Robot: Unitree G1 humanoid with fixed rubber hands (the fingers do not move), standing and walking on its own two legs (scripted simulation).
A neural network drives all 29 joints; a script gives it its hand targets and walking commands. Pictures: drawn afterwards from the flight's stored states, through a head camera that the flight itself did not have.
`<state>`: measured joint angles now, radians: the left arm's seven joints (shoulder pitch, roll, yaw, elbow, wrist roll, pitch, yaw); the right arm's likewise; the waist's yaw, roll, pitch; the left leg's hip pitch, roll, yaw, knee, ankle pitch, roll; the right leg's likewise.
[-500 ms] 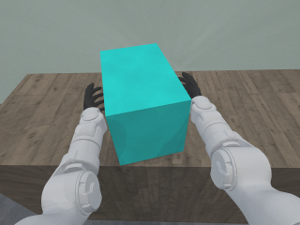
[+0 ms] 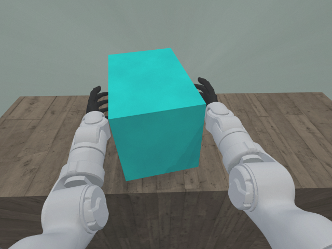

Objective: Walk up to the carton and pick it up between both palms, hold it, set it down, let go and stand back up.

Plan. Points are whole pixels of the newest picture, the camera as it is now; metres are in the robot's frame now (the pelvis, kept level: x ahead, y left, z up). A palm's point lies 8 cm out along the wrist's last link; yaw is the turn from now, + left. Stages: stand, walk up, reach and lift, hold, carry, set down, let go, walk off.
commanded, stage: reach and lift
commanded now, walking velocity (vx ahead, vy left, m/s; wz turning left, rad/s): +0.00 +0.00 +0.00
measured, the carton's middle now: (150, 107) +0.47 +0.08 +0.13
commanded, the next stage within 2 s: hold in 1.54 s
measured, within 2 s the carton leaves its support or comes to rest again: neither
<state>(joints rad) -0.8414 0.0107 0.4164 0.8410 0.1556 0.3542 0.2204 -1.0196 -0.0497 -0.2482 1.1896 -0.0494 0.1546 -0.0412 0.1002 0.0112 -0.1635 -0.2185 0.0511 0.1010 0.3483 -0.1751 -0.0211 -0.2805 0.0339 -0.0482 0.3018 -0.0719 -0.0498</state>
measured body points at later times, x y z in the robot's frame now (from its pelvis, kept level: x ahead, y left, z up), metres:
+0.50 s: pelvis -0.01 +0.01 +0.00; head -0.07 +0.01 +0.45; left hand +0.38 +0.21 +0.19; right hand +0.40 -0.08 +0.18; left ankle +0.00 +0.13 -0.75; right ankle +0.05 -0.09 -0.75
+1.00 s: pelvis -0.01 +0.02 +0.00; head -0.07 +0.02 +0.45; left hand +0.38 +0.21 +0.21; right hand +0.40 -0.08 +0.20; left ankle +0.00 +0.13 -0.75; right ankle +0.05 -0.09 -0.75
